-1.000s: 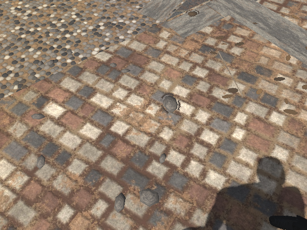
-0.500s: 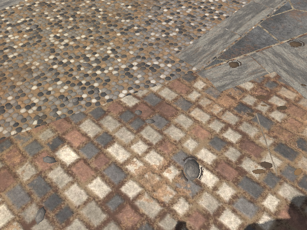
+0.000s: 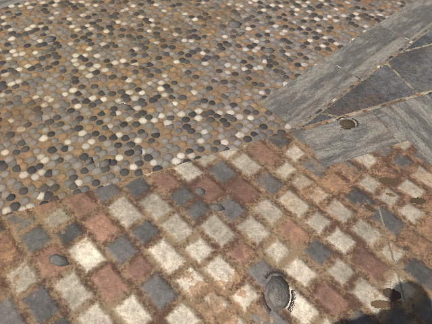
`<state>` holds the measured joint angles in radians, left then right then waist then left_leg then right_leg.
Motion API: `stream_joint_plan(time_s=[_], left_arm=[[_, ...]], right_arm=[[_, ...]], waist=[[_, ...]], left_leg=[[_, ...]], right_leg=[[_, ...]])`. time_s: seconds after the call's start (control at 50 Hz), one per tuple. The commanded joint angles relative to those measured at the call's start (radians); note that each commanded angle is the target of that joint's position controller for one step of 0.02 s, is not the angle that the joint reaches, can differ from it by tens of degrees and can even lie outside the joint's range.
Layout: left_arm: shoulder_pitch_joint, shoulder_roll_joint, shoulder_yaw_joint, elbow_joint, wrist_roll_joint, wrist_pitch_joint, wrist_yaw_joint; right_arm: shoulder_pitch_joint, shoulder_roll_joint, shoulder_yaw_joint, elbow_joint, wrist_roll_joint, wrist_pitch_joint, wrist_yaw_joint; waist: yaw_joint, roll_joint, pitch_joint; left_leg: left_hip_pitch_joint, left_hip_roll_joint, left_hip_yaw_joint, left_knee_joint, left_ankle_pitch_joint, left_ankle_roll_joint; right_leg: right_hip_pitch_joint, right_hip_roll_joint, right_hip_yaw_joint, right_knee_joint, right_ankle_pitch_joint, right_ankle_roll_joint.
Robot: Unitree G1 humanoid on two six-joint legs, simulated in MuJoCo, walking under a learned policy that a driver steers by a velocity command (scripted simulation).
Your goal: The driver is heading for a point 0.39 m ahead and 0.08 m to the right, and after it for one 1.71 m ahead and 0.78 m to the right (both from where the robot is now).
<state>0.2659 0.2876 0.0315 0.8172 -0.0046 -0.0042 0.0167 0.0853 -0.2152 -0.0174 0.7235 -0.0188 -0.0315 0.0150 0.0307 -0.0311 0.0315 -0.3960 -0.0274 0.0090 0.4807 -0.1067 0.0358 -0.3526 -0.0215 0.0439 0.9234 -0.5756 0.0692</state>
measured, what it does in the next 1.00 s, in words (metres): walks ahead, turning right: right foot, then left foot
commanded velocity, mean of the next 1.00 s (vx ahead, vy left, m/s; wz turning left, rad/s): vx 0.40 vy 0.00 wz -0.30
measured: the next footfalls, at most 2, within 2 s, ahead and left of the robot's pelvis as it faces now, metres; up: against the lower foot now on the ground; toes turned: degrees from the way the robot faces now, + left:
right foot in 0.24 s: +0.06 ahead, -0.13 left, +0.00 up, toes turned -8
left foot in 0.70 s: +0.41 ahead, +0.03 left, +0.00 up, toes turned -19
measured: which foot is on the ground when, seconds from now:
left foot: down 0.00-0.24, up 0.26-0.68, down 0.70-1.00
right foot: up 0.00-0.22, down 0.24-0.70, up 0.72-1.00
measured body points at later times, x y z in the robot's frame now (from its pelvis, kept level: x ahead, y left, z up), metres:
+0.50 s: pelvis +0.11 -0.05 +0.02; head +0.13 -0.09 +0.47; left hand +0.14 +0.23 -0.09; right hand +0.27 -0.34 -0.08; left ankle +0.29 +0.10 -0.68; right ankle +0.02 -0.12 -0.73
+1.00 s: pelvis +0.39 -0.07 +0.01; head +0.41 -0.08 +0.46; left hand +0.64 +0.11 -0.08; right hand +0.30 -0.33 -0.12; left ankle +0.37 +0.05 -0.73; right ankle +0.47 -0.27 -0.68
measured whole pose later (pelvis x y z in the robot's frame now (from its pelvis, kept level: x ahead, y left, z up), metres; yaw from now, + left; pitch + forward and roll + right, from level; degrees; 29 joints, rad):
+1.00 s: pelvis +0.39 -0.07 +0.01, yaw -19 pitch +2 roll +2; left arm 0.13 0.28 0.06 0.73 -0.01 -0.08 0.00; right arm 0.35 -0.26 -0.06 0.94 0.01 -0.09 0.01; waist -0.08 -0.05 0.02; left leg -0.05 -0.07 0.02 0.22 -0.20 0.05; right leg -0.65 -0.12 0.04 0.77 -0.10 0.00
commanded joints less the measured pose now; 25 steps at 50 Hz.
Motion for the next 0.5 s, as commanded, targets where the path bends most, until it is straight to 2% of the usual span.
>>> stream_joint_plan(time_s=[0.02,0.06,0.08,0.12,0.16,0.2,0.22,0.24,0.26,0.28,0.3,0.32,0.34,0.36,0.4,0.5], left_arm=[[0.122,0.071,0.023,-0.013,0.003,0.036,0.023],[0.108,0.084,0.028,-0.017,0.001,0.031,0.024],[0.086,0.096,0.033,-0.027,0.001,0.026,0.023],[0.048,0.091,0.035,-0.042,-0.001,0.015,0.018],[0.059,0.078,0.037,-0.032,-0.002,0.005,0.009],[0.136,0.062,0.043,0.011,-0.003,0.002,-0.001],[0.191,0.058,0.048,0.040,-0.002,0.003,-0.004],[0.267,0.086,0.057,0.063,-0.001,-0.001,-0.004],[0.283,0.173,0.070,0.040,-0.004,-0.011,0.001],[0.231,0.224,0.078,0.007,0.020,-0.035,-0.004],[0.148,0.193,0.073,-0.022,0.023,-0.057,0.000],[0.123,0.156,0.064,-0.027,0.010,-0.069,0.002],[0.130,0.138,0.059,-0.028,-0.002,-0.070,0.003],[0.149,0.124,0.055,-0.024,-0.008,-0.069,0.006],[0.196,0.101,0.049,-0.016,-0.006,-0.068,0.012],[0.244,0.127,0.064,-0.012,-0.009,-0.057,0.023]], right_arm=[[-0.045,-0.156,-0.045,-0.038,-0.013,0.002,-0.008],[-0.026,-0.214,-0.068,-0.023,0.003,0.005,-0.020],[-0.015,-0.228,-0.076,-0.016,0.015,0.004,-0.027],[-0.009,-0.224,-0.080,-0.004,0.030,-0.002,-0.035],[-0.023,-0.222,-0.084,0.001,0.042,-0.005,-0.036],[-0.058,-0.211,-0.085,-0.001,0.052,0.001,-0.034],[-0.077,-0.184,-0.081,-0.005,0.054,0.004,-0.034],[-0.089,-0.129,-0.069,-0.015,0.047,0.005,-0.030],[-0.103,-0.064,-0.052,-0.037,0.037,-0.005,-0.019],[-0.162,-0.110,-0.062,-0.072,0.054,-0.031,-0.013],[-0.136,-0.170,-0.076,-0.059,0.066,-0.053,-0.010],[-0.116,-0.192,-0.084,-0.037,0.051,-0.066,-0.007],[-0.118,-0.186,-0.085,-0.020,0.027,-0.072,-0.009],[-0.130,-0.178,-0.085,-0.016,0.013,-0.076,-0.007],[-0.145,-0.141,-0.078,-0.014,0.017,-0.077,0.003],[-0.243,-0.104,-0.059,-0.040,0.035,-0.077,0.015]], waist=[[0.020,0.180,-0.134],[0.002,0.209,-0.126],[-0.007,0.208,-0.116],[-0.012,0.186,-0.092],[0.006,0.167,-0.081],[0.054,0.136,-0.073],[0.076,0.097,-0.049],[0.090,-0.045,-0.024],[0.074,-0.237,0.026],[0.067,-0.231,0.087],[0.024,-0.174,0.123],[0.007,-0.131,0.104],[0.012,-0.091,0.066],[0.017,-0.075,0.045],[0.021,-0.071,0.007],[0.059,-0.110,0.029]], left_leg=[[0.061,0.241,-0.206,-0.221,0.006,0.174],[0.039,0.241,-0.193,-0.279,-0.262,0.177],[0.046,0.261,-0.210,-0.299,-0.348,0.180],[0.061,0.292,-0.222,-0.325,-0.424,0.175],[0.057,0.298,-0.193,-0.325,-0.440,0.158],[0.010,0.265,-0.120,-0.270,-0.473,0.119],[-0.029,0.227,-0.068,-0.182,-0.489,0.087],[-0.116,0.153,0.032,0.056,-0.487,0.034],[-0.352,0.020,0.107,0.381,-0.441,-0.040],[-0.469,0.002,-0.045,0.462,-0.417,-0.013],[-0.499,0.050,-0.089,0.481,-0.306,-0.002],[-0.494,0.068,-0.087,0.456,-0.209,-0.001],[-0.464,0.074,-0.080,0.418,-0.152,-0.010],[-0.434,0.074,-0.078,0.374,-0.091,-0.023],[-0.371,0.049,-0.062,0.307,0.011,-0.045],[-0.245,0.015,-0.044,0.094,0.117,-0.080]], right_leg=[[0.046,-0.041,-0.006,-0.056,0.099,0.020],[0.061,-0.016,-0.061,-0.072,0.162,-0.010],[0.040,-0.019,-0.066,-0.070,0.162,-0.030],[0.018,-0.039,-0.063,-0.112,0.161,-0.070],[0.065,-0.040,-0.081,-0.200,0.196,-0.104],[0.181,-0.008,-0.130,-0.334,0.264,-0.143],[0.227,0.008,-0.125,-0.397,0.245,-0.169],[0.271,-0.080,0.042,-0.536,0.091,-0.217],[0.324,-0.292,0.459,-0.715,-0.142,-0.328],[0.270,-0.350,0.708,-0.856,-0.281,-0.403],[0.281,-0.334,0.641,-0.848,-0.190,-0.371],[0.316,-0.296,0.537,-0.810,-0.037,-0.326],[0.345,-0.259,0.454,-0.790,0.080,-0.293],[0.363,-0.231,0.395,-0.781,0.180,-0.275],[0.373,-0.188,0.310,-0.765,0.337,-0.259],[0.298,-0.150,0.236,-0.744,0.415,-0.252]])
